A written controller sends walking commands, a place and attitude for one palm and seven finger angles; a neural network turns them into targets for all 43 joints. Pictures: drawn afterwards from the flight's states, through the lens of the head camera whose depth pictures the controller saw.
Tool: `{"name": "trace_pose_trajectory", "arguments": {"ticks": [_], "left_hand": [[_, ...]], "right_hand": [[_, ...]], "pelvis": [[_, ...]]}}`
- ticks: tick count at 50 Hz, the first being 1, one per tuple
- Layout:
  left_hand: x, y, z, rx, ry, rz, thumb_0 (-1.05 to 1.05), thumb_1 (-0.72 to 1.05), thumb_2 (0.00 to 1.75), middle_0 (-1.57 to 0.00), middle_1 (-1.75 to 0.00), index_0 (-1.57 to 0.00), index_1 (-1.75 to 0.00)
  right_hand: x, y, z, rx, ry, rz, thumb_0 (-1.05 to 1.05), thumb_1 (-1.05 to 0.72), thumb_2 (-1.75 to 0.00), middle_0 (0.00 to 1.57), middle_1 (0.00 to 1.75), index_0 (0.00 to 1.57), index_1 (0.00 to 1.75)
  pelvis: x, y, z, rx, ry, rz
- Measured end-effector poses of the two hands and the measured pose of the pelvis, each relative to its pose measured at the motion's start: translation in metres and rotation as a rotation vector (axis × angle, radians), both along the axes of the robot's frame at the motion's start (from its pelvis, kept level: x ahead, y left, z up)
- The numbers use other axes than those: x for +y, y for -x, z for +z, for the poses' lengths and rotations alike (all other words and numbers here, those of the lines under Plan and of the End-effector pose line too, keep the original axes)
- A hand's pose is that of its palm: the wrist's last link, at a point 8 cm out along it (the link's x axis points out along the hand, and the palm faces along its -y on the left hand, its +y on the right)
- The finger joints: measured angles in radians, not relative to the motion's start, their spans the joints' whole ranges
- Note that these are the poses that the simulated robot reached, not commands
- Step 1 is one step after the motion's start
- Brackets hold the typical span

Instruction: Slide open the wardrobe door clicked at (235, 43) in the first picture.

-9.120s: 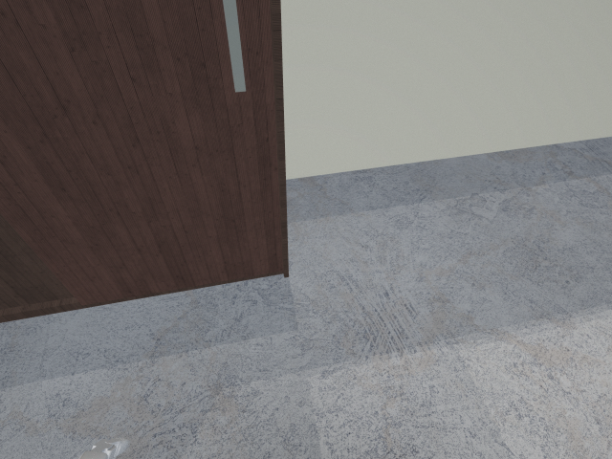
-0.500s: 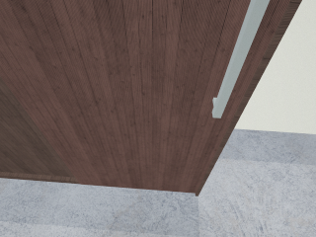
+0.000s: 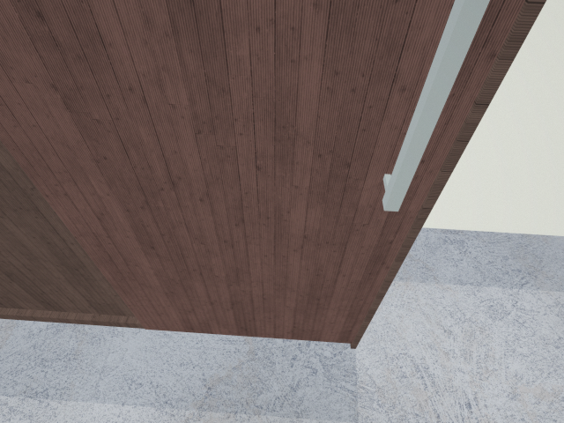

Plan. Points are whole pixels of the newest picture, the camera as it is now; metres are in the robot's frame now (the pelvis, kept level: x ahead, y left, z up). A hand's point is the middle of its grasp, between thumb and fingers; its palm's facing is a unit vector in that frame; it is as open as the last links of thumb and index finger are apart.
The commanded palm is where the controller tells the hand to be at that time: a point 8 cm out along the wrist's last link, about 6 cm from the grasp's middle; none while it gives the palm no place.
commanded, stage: look again from close up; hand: right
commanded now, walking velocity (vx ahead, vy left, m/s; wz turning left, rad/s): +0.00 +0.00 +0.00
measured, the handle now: (417, 116) +0.45 -0.15 +0.22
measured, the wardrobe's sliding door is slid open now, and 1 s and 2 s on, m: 0.00 0.00 0.00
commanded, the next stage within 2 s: raise the hand with hooked fingers in 0.24 s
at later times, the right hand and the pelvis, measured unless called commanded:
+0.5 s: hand (444, 410) +0.16 -0.21 -0.04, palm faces +0.29 +0.94 -0.16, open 7.4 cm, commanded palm +0.11 -0.24 -0.04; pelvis -0.01 +0.00 -0.01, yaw -2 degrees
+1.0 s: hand (472, 390) +0.17 -0.21 +0.04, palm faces +0.03 +1.00 -0.08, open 10.1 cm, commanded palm +0.13 -0.27 +0.06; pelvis -0.02 +0.00 -0.04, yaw -4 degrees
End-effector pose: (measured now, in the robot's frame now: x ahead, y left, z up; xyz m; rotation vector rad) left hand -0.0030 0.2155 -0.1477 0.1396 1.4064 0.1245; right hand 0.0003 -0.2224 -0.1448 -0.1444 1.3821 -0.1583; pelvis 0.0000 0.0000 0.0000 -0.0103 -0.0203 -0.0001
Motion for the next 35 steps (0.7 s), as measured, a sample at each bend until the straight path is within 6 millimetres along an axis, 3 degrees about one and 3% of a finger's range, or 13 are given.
{"name": "trace_pose_trajectory", "arguments": {"ticks": [18, 19, 23, 26, 28, 31, 35], "left_hand": [[0.006, -0.007, 0.001, -0.009, -0.012, -0.006, 0.01, 0.91, 0.89, -0.20, -0.30, -0.20, -0.30], [0.009, -0.010, 0.002, -0.040, -0.021, -0.002, 0.01, 0.91, 0.89, -0.20, -0.30, -0.20, -0.30], [0.019, -0.050, 0.016, -0.342, -0.078, -0.017, 0.01, 0.92, 0.89, -0.20, -0.30, -0.20, -0.30], [0.027, -0.092, 0.029, -0.563, -0.097, -0.045, 0.02, 0.91, 0.89, -0.20, -0.30, -0.20, -0.30], [0.032, -0.120, 0.040, -0.691, -0.105, -0.064, 0.01, 0.91, 0.89, -0.20, -0.30, -0.20, -0.30], [0.037, -0.157, 0.059, -0.841, -0.110, -0.097, 0.01, 0.91, 0.89, -0.20, -0.30, -0.20, -0.30], [0.037, -0.192, 0.080, -0.962, -0.125, -0.144, 0.01, 0.91, 0.89, -0.20, -0.30, -0.20, -0.30]], "right_hand": [[0.002, -0.001, -0.001, -0.006, 0.002, -0.003, 0.01, -0.91, -0.90, 0.20, 0.30, 0.20, 0.30], [-0.002, -0.009, 0.004, -0.050, 0.009, -0.052, 0.02, -0.92, -0.89, 0.20, 0.30, 0.20, 0.30], [-0.026, -0.091, 0.078, -0.606, 0.109, -0.121, 0.03, -0.92, -0.89, 0.20, 0.31, 0.20, 0.31], [-0.026, -0.148, 0.138, -1.018, 0.099, -0.074, 0.03, -0.88, -0.87, 0.20, 0.34, 0.20, 0.33], [-0.019, -0.171, 0.163, -1.245, 0.037, -0.015, 0.02, -0.85, -0.86, 0.20, 0.36, 0.20, 0.35], [-0.004, -0.177, 0.170, -1.428, -0.084, 0.119, 0.01, -0.78, -0.83, 0.20, 0.39, 0.20, 0.39], [0.000, -0.151, 0.144, -1.346, -0.172, 0.164, 0.01, -0.69, -0.80, 0.21, 0.45, 0.21, 0.45]], "pelvis": [[0.002, 0.000, 0.000, 0.006, -0.008, -0.003], [0.001, 0.001, -0.001, 0.005, -0.010, -0.002], [-0.001, 0.004, -0.006, 0.005, -0.001, -0.023], [-0.003, 0.009, -0.013, 0.037, -0.002, -0.041], [-0.003, 0.013, -0.021, 0.074, 0.001, -0.031], [0.000, 0.017, -0.034, 0.108, 0.004, -0.016], [0.002, 0.019, -0.046, 0.125, 0.005, -0.013]]}}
